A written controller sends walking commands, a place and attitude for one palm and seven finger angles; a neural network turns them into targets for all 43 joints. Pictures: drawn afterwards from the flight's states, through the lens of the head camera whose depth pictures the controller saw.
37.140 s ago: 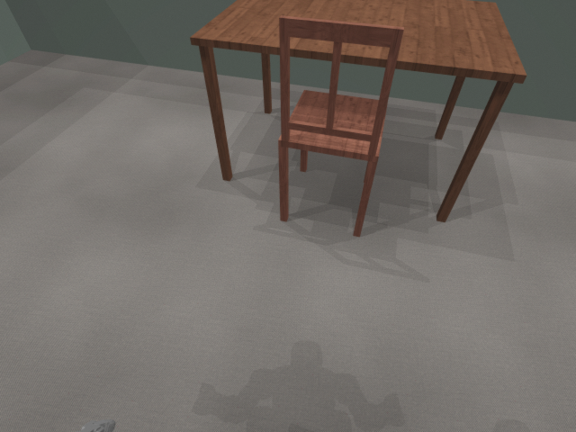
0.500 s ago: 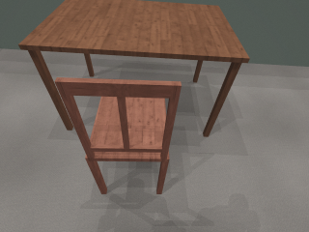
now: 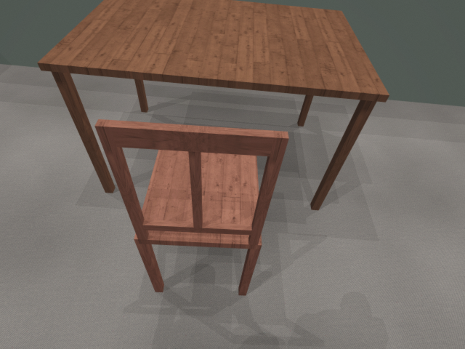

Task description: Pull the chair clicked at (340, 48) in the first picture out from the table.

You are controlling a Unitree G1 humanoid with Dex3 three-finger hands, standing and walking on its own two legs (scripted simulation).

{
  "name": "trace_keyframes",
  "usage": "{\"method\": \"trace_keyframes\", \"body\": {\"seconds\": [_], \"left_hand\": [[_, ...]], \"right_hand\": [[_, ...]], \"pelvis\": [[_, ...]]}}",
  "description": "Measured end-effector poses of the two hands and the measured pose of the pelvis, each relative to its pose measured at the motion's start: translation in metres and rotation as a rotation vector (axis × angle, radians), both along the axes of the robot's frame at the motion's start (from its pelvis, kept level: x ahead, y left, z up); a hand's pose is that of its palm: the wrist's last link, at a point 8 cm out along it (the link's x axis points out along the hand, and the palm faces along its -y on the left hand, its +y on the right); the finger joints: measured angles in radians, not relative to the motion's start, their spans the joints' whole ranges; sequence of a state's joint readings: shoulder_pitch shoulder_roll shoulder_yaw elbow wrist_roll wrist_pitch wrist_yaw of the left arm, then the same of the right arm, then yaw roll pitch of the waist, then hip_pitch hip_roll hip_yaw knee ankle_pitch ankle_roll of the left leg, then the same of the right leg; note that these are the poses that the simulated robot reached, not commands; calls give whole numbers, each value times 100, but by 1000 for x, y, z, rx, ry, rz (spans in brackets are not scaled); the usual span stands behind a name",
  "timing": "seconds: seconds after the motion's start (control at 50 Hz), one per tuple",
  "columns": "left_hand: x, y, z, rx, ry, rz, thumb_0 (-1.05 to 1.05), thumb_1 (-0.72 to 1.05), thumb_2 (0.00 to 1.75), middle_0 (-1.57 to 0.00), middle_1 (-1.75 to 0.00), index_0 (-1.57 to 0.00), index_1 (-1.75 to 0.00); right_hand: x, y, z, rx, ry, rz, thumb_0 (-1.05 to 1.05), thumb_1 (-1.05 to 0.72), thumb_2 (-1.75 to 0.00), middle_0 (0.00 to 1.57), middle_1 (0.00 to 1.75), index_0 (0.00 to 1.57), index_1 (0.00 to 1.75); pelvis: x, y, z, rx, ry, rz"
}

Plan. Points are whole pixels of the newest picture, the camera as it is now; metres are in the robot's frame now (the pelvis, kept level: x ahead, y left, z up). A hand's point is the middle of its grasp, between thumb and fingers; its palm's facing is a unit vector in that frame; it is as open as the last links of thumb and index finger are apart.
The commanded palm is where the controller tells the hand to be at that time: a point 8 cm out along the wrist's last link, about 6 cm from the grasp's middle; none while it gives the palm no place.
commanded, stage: come to a stop and stand still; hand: left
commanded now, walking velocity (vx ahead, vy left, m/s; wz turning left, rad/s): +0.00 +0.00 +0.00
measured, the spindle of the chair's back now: (196, 192) +0.47 +0.12 -0.07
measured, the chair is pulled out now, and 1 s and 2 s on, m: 0.28 0.28 0.28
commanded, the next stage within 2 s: look again from close up in 0.38 s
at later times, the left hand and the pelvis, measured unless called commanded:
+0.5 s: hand out of the picture +0.02 +0.17 -0.18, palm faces +0.01 -0.98 -0.18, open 7.4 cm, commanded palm none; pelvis +0.02 +0.00 +0.00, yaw +0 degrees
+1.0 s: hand out of the picture -0.01 +0.15 -0.18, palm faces +0.02 -0.99 -0.15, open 7.4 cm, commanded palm none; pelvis +0.02 +0.00 +0.00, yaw +0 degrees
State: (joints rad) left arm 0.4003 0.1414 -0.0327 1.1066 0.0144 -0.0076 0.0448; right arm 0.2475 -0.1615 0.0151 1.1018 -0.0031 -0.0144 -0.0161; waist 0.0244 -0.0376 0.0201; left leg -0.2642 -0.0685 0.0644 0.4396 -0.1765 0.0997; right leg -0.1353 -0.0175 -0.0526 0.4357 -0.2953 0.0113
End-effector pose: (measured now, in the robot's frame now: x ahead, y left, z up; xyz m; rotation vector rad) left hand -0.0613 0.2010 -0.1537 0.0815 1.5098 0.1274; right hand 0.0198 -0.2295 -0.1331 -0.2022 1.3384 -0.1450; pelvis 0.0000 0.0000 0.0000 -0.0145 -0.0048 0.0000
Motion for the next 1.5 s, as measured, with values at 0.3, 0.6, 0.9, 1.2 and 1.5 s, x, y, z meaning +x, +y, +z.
{"method": "trace_keyframes", "body": {"seconds": [0.3, 0.6, 0.9, 1.2, 1.5], "left_hand": [[63, 11, -2, 23, -109, -32, 0, 91, 90, -20, -30, -20, -29], [70, 20, 4, 52, -93, -36, 0, 91, 90, -20, -30, -20, -29], [52, 5, 2, 26, -50, -22, 0, 91, 90, -20, -30, -20, -29], [47, 0, 4, 26, -51, -18, 0, 91, 90, -20, -30, -20, -29], [208, 26, 125, 196, -1033, 19, 3, 90, 88, -20, -29, -19, -28]], "right_hand": [[6, 3, 0, -1, 11, -17, 1, -93, -90, 20, 30, 21, 30], [-2, 8, -5, 22, 50, -30, 1, -92, -90, 20, 30, 21, 30], [4, 2, -4, 17, 40, -26, 1, -92, -90, 20, 30, 20, 30], [1, 0, -4, 21, 40, -27, 1, -92, -90, 20, 30, 20, 30], [53, -31, 6, -6, -449, 46, 2, -92, -90, 20, 30, 21, 30]], "pelvis": [[15, 1, 0, 6, -1, -2], [21, 1, 1, 13, -1, -4], [24, -3, 2, 14, -8, -6], [21, -7, 3, 16, -12, -5], [-3, -18, -19, 44, 47, 38]]}}
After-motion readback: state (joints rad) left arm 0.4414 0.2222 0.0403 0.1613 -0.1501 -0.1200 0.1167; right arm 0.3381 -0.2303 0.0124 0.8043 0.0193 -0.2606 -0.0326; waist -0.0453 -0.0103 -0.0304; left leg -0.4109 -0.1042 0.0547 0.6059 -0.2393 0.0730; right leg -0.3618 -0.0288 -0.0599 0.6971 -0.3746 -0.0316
